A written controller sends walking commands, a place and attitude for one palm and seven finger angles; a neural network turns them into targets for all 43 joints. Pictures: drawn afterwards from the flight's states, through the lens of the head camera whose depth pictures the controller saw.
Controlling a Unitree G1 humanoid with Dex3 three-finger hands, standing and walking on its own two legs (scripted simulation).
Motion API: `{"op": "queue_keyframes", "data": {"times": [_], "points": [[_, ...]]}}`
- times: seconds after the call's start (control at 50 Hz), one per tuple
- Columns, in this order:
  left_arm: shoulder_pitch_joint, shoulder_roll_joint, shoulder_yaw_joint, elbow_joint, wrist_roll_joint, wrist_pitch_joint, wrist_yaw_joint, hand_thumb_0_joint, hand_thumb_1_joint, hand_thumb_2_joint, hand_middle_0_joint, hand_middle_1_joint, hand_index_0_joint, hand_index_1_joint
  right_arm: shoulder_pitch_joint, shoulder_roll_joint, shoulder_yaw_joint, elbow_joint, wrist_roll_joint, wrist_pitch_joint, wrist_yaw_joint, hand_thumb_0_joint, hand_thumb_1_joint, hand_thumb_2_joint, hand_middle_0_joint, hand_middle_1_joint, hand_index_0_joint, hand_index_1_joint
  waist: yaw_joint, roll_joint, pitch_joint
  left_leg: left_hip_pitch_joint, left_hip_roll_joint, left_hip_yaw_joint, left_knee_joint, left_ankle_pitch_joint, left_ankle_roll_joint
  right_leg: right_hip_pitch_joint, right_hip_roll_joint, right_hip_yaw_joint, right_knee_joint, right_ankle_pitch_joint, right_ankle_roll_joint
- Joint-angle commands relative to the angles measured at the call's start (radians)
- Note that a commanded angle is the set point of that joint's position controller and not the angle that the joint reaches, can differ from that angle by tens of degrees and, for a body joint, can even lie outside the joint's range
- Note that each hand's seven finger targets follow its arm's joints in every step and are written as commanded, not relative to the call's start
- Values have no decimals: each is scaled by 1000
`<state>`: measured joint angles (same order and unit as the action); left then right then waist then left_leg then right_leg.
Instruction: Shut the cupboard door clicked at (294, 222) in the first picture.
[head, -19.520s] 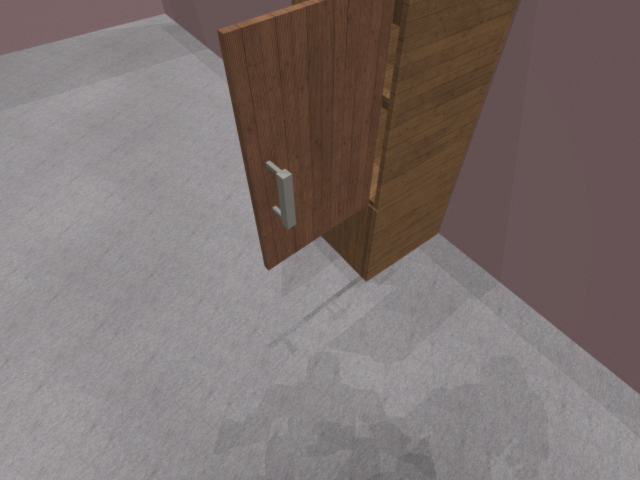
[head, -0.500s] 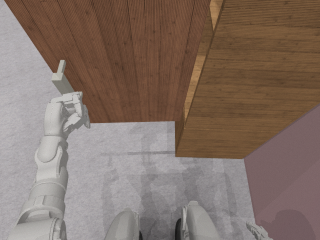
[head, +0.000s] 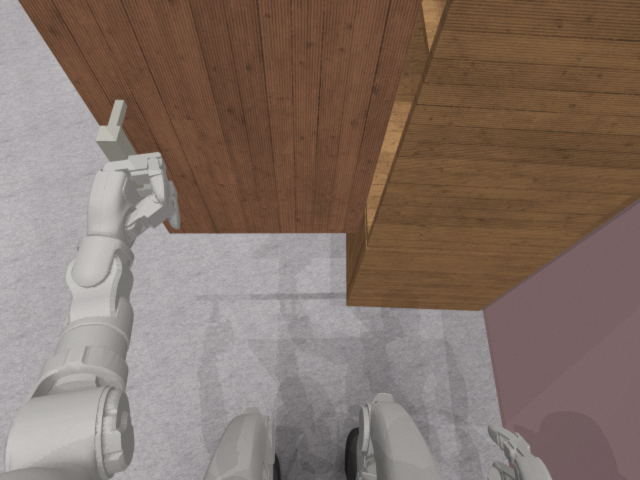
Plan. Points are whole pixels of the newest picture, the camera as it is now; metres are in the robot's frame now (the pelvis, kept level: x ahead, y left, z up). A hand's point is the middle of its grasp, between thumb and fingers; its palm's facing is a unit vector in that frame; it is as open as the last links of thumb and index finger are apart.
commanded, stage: push the door shut along its arc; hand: left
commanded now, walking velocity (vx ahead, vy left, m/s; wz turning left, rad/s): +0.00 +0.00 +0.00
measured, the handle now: (136, 159) +0.51 +0.24 +0.03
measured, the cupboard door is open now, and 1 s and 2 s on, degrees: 93 79 61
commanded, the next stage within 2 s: pull the fist back off the door in 1.48 s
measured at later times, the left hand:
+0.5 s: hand (187, 161) +0.50 +0.17 +0.04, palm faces -0.19 -0.98 -0.04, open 3.1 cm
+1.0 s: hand (207, 130) +0.56 +0.15 +0.04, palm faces -0.32 -0.95 -0.03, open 3.0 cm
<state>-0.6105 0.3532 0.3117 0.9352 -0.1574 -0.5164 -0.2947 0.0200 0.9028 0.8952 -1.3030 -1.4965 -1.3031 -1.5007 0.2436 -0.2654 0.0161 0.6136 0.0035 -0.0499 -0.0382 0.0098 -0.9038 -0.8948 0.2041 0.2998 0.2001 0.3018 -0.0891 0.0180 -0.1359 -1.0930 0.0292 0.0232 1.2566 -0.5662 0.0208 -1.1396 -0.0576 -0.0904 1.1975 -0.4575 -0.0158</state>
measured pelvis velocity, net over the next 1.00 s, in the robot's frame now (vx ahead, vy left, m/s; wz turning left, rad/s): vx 0.00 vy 0.01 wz -0.05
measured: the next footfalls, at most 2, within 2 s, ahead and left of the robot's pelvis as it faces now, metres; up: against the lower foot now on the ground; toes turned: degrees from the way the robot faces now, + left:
none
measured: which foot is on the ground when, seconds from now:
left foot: down 0.00-1.00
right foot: down 0.00-1.00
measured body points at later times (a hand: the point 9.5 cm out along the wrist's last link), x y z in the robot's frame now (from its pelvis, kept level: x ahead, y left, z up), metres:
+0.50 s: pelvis -0.01 +0.01 -0.01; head +0.16 +0.02 +0.41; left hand +0.51 +0.22 +0.04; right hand +0.02 -0.27 -0.12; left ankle +0.01 +0.11 -0.63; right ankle +0.06 -0.12 -0.63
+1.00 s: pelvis +0.00 +0.01 -0.02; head +0.19 +0.03 +0.38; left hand +0.57 +0.20 +0.04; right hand -0.01 -0.26 -0.13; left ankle +0.01 +0.11 -0.63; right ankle +0.06 -0.12 -0.63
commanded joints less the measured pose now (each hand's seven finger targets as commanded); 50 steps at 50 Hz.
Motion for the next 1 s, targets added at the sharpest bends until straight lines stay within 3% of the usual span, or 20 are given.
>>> {"op": "queue_keyframes", "data": {"times": [0.0, 0.06, 0.08, 0.26, 0.3, 0.34, 0.38, 0.46, 0.48, 0.52, 0.56, 0.6, 0.62, 0.66, 0.72, 0.8, 0.84, 0.86, 0.94, 0.98], "points": [[-427, 245, 44, -154, -26, -50, -39, 0, 900, 900, -1300, -1500, -1300, -1500, 144, -166, -63, -62, 3, -17, -8, 0, -900, -900, 200, 300, 200, 300, -38, 45, -469, 209, -27, -64, -159, 328, -1, 315, 49, 73, -122, 246, -8], [-512, 239, 20, -147, -29, -45, -65, 0, 900, 900, -1300, -1500, -1300, -1500, 159, -170, -62, -58, 3, -15, -8, 0, -900, -900, 200, 300, 200, 300, -61, 63, -485, 210, -29, -69, -147, 315, 5, 291, 53, 73, -119, 230, -9], [-505, 274, 46, -121, -24, -40, -70, 0, 900, 900, -1300, -1500, -1300, -1500, 167, -176, -64, -50, 3, -11, -9, 0, -900, -900, 200, 300, 200, 300, -54, 63, -496, 216, -26, -74, -148, 324, 2, 288, 52, 70, -118, 231, -10], [-640, 280, 9, -56, -13, -15, -116, 0, 900, 900, -1300, -1500, -1300, -1500, 210, -189, -59, -34, 0, 1, -3, 0, -900, -900, 200, 300, 200, 300, -99, 105, -504, 232, -25, -91, -132, 322, 8, 217, 63, 62, -118, 195, -16], [-653, 342, 53, -8, -4, 0, -117, 0, 900, 900, -1300, -1500, -1300, -1500, 218, -197, -56, -29, 1, 8, -3, 0, -900, -900, 200, 300, 200, 300, -101, 76, -482, 181, -22, -89, -127, 288, 11, 224, 63, 67, -123, 171, -13], [-706, 350, 47, -6, 4, 10, -118, 0, 900, 900, -1300, -1500, -1300, -1500, 220, -195, -51, -32, 0, 10, -3, 0, -900, -900, 200, 300, 200, 300, -117, 83, -478, 151, -22, -83, -119, 263, 17, 221, 64, 74, -125, 154, -11], [-711, 413, 92, -10, 8, 7, -123, 0, 900, 900, -1300, -1500, -1300, -1500, 231, -200, -50, -38, -2, 10, -2, 0, -900, -900, 200, 300, 200, 300, -100, 114, -528, 168, -22, -86, -113, 295, 15, 235, 67, 73, -111, 172, -16], [-764, 396, 57, -6, 23, 17, -137, 0, 900, 900, -1300, -1500, -1300, -1500, 252, -198, -46, -39, -5, 15, 4, 0, -900, -900, 200, 300, 200, 300, -127, 141, -537, 202, -16, -96, -102, 337, 16, 196, 73, 61, -97, 192, -16], [-756, 426, 81, 3, 28, 22, -140, 0, 900, 900, -1300, -1500, -1300, -1500, 255, -205, -48, -36, -7, 19, 5, 0, -900, -900, 200, 300, 200, 300, -116, 161, -552, 220, -12, -102, -103, 357, 11, 189, 72, 60, -96, 201, -18], [-760, 421, 78, -10, 28, 34, -148, 0, 900, 900, -1300, -1500, -1300, -1500, 264, -205, -49, -40, -8, 24, 8, 0, -900, -900, 200, 300, 200, 300, -123, 168, -581, 247, -8, -105, -95, 405, 10, 183, 72, 56, -90, 234, -16], [-768, 403, 62, 28, 24, 50, -158, 0, 900, 900, -1300, -1500, -1300, -1500, 273, -204, -45, -40, -6, 28, 9, 0, -900, -900, 200, 300, 200, 300, -136, 154, -544, 237, -7, -108, -93, 400, 11, 157, 78, 48, -87, 223, -17], [-805, 448, 86, 16, 37, 58, -156, 0, 900, 900, -1300, -1500, -1300, -1500, 277, -210, -45, -39, -8, 32, 9, 0, -900, -900, 200, 300, 200, 300, -135, 162, -547, 230, -4, -111, -92, 386, 10, 156, 77, 50, -89, 211, -16], [-809, 439, 76, 24, 44, 62, -154, 0, 900, 900, -1300, -1500, -1300, -1500, 278, -209, -44, -39, -8, 34, 10, 0, -900, -900, 200, 300, 200, 300, -139, 175, -543, 240, -3, -113, -94, 389, 9, 138, 77, 47, -90, 205, -17], [-834, 436, 78, 42, 40, 69, -152, 0, 900, 900, -1300, -1500, -1300, -1500, 287, -209, -41, -42, -9, 33, 9, 0, -900, -900, 200, 300, 200, 300, -156, 140, -533, 221, -4, -114, -82, 386, 15, 133, 83, 44, -84, 209, -16], [-844, 517, 122, 37, 56, 77, -159, 0, 900, 900, -1300, -1500, -1300, -1500, 292, -212, -38, -45, -13, 34, 8, 0, -900, -900, 200, 300, 200, 300, -145, 159, -575, 192, -3, -103, -67, 405, 16, 176, 80, 54, -74, 241, -15], [-850, 488, 91, 83, 64, 99, -179, 0, 900, 900, -1300, -1500, -1300, -1500, 300, -210, -36, -44, -13, 37, 10, 0, -900, -900, 200, 300, 200, 300, -162, 170, -546, 199, 2, -107, -57, 425, 14, 132, 85, 46, -69, 248, -13], [-875, 512, 99, 66, 71, 107, -185, 0, 900, 900, -1300, -1500, -1300, -1500, 308, -215, -38, -45, -15, 38, 9, 0, -900, -900, 200, 300, 200, 300, -162, 183, -568, 210, 4, -112, -53, 432, 13, 129, 85, 45, -65, 247, -15], [-894, 490, 86, 51, 60, 106, -191, 0, 900, 900, -1300, -1500, -1300, -1500, 312, -214, -37, -49, -14, 34, 8, 0, -900, -900, 200, 300, 200, 300, -168, 202, -589, 240, 3, -117, -48, 465, 12, 111, 88, 40, -56, 262, -18], [-964, 503, 74, 78, 70, 134, -206, 0, 900, 900, -1300, -1500, -1300, -1500, 321, -219, -37, -26, -17, 33, 1, 0, -900, -900, 200, 300, 200, 300, -197, 179, -561, 211, 8, -118, -32, 436, 16, 90, 87, 40, -63, 248, -13], [-1006, 498, 60, 73, 70, 137, -214, 0, 900, 900, -1300, -1500, -1300, -1500, 326, -220, -37, -17, -18, 28, -4, 0, -900, -900, 200, 300, 200, 300, -202, 210, -584, 239, 9, -126, -26, 453, 12, 63, 87, 35, -56, 247, -16]]}}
